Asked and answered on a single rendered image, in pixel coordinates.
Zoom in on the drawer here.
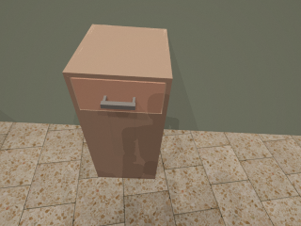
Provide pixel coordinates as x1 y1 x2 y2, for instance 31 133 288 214
71 77 166 113

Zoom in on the cabinet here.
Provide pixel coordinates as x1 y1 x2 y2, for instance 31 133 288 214
62 24 173 179

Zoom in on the handle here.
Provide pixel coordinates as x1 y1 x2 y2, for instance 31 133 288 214
100 95 135 110

